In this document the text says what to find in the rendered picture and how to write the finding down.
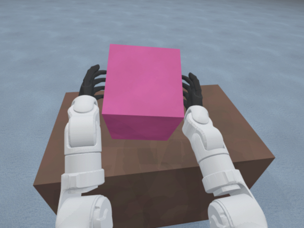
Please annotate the robot left forearm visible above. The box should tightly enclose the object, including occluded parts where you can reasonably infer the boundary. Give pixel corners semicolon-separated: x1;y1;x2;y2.
55;95;105;227

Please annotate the robot right hand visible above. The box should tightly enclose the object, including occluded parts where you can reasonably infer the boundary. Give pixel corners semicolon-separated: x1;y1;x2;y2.
181;72;203;111

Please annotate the carton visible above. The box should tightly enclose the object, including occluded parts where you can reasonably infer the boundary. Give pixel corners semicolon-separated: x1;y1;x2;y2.
102;44;184;141

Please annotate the left robot upper arm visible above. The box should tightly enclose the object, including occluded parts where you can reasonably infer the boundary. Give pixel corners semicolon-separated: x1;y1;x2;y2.
56;195;113;228

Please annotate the robot right forearm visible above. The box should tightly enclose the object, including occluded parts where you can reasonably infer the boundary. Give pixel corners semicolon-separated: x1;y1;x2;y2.
182;105;267;223

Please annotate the pedestal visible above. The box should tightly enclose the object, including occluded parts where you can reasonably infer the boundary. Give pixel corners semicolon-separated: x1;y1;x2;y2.
33;85;275;228

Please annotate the right robot upper arm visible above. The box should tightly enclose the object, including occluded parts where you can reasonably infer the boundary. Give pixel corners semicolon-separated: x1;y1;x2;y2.
208;194;267;228

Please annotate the robot left hand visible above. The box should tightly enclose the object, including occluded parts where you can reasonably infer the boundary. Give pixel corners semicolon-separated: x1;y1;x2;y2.
78;65;107;100

